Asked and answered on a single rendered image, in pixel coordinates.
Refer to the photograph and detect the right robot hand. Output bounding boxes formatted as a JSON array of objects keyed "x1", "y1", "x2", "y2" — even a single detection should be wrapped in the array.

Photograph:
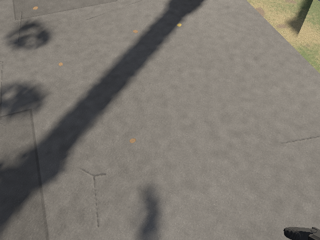
[{"x1": 283, "y1": 227, "x2": 320, "y2": 240}]

